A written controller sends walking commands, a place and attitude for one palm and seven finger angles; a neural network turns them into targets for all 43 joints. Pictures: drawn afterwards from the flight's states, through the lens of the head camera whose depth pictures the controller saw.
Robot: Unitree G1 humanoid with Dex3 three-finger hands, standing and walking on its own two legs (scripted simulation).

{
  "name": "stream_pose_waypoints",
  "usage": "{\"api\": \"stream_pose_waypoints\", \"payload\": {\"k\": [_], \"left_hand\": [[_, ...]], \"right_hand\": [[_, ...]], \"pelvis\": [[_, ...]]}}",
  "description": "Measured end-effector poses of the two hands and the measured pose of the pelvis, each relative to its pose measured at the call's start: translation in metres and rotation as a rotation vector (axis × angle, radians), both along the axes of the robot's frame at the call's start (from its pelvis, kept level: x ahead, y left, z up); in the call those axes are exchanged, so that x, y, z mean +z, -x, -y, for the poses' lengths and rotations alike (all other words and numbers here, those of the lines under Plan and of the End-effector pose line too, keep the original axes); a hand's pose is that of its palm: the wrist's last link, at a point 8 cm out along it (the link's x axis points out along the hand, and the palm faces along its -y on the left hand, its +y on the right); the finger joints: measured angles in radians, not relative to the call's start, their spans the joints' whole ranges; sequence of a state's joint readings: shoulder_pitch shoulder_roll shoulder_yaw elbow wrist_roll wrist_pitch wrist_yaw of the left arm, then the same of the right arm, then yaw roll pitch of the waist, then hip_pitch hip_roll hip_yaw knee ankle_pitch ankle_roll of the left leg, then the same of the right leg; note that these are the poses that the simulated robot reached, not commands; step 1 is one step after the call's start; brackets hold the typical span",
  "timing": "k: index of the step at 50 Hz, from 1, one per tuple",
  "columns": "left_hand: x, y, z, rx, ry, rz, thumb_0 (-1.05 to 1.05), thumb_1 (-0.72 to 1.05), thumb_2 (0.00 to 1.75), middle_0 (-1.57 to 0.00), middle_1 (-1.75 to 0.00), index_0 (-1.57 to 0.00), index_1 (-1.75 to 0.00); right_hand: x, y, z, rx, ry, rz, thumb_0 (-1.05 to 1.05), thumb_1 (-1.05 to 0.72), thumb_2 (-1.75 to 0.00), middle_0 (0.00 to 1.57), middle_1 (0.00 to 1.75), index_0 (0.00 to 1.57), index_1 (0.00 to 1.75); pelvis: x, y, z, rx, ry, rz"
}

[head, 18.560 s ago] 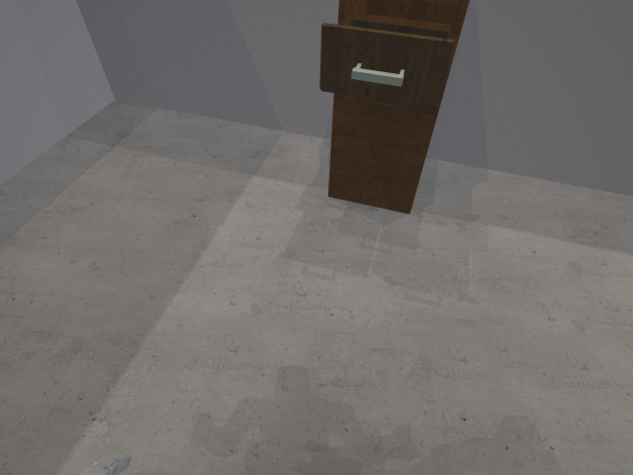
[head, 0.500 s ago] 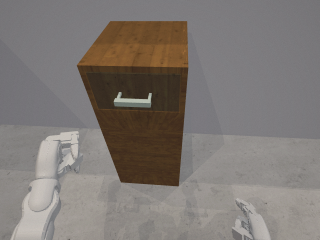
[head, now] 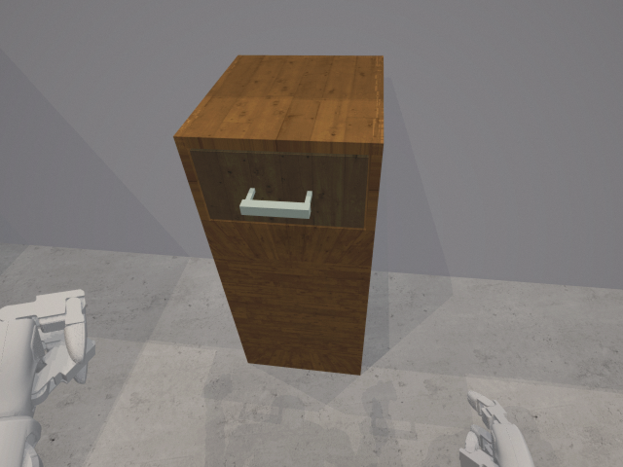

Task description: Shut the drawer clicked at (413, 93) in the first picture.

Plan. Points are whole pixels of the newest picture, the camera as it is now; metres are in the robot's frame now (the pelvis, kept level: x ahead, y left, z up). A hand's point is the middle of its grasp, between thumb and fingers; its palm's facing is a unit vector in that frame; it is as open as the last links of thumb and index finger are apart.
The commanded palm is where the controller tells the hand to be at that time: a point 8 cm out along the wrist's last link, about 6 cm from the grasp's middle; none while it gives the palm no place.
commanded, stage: draw the hand back to the body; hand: left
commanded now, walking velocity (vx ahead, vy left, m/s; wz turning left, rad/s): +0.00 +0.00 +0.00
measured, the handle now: (277, 201) +0.59 +0.15 +0.01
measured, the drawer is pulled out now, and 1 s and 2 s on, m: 0.00 0.00 0.00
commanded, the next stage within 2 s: step back with the hand held close in 0.02 s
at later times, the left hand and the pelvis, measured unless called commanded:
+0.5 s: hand (96, 352) +0.18 +0.24 +0.14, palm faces +0.24 -0.83 -0.51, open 3.2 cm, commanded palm +0.12 +0.29 +0.17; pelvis -0.02 +0.01 +0.00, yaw -1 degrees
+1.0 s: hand (11, 431) +0.10 +0.27 +0.15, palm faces +0.34 -0.82 -0.46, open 3.2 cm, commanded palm +0.03 +0.31 +0.17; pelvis -0.10 +0.03 -0.01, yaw +1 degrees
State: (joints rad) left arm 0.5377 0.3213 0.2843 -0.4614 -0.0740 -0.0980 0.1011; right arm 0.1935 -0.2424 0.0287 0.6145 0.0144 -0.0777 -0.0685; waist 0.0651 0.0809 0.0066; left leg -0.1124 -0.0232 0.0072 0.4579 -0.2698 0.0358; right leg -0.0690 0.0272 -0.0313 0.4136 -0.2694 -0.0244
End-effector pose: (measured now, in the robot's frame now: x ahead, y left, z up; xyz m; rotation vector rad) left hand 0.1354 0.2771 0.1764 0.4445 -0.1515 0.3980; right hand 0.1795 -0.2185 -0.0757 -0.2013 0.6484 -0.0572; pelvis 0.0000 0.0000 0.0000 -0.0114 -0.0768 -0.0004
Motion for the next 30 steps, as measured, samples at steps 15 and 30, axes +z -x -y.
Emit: {"api": "stream_pose_waypoints", "payload": {"k": [15,30], "left_hand": [[0.009,-0.021,-0.004,-0.058,-0.08,0.024,0.01,0.89,0.9,-1.41,-1.6,-1.4,-1.6],[0.0,0.009,-0.013,-0.126,-0.132,-0.062,0.01,0.88,0.9,-1.41,-1.6,-1.4,-1.6]], "right_hand": [[0.0,0.013,0.008,-0.046,0.024,-0.051,0.01,-0.91,-0.9,0.21,0.3,0.2,0.3],[-0.002,0.057,0.011,-0.141,0.066,-0.13,0.01,-0.91,-0.9,0.2,0.3,0.2,0.3]], "pelvis": [[0.001,0.004,-0.003,-0.01,0.008,-0.051],[-0.003,0.034,-0.016,-0.019,-0.002,-0.094]]}}
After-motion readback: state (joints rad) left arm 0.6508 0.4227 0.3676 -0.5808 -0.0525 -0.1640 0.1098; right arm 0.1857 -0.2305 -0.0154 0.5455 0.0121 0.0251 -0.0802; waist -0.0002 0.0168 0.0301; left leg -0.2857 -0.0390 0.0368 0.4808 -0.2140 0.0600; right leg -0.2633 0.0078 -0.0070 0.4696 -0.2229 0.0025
